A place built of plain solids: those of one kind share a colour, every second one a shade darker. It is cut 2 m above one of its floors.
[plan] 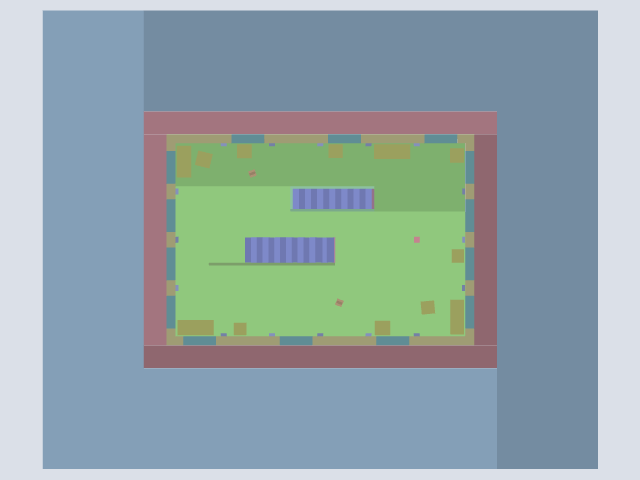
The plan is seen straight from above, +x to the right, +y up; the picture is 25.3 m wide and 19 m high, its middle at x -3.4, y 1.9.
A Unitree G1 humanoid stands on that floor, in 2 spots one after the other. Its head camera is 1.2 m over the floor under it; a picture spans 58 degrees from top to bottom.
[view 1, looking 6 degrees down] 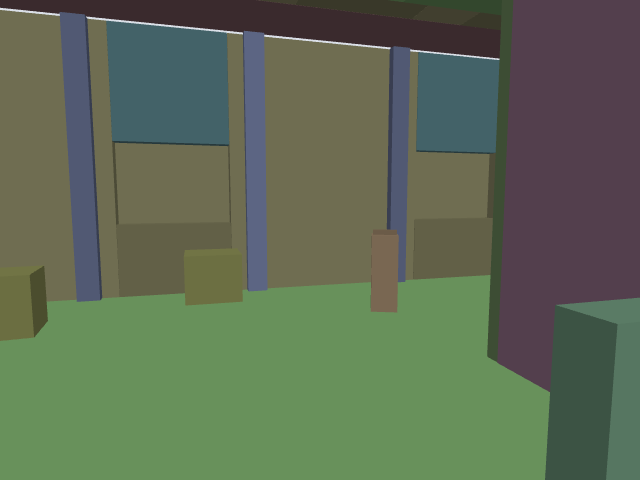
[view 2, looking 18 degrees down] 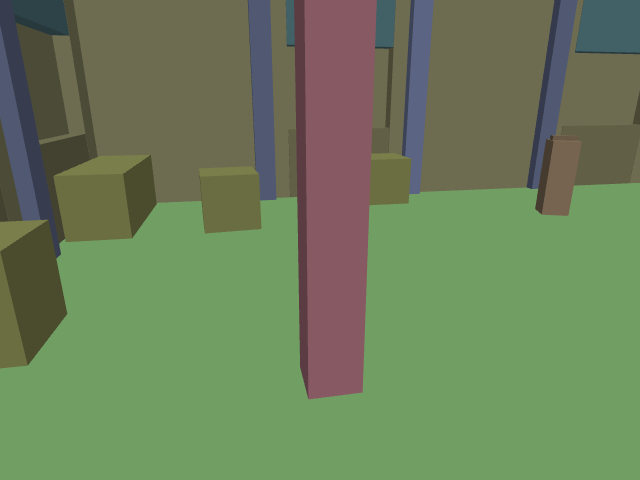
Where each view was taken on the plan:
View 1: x -0.76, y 3.53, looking -106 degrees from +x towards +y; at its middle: wall_storey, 5.69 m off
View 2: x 0.79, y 3.53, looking -101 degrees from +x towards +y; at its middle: post_storey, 1.61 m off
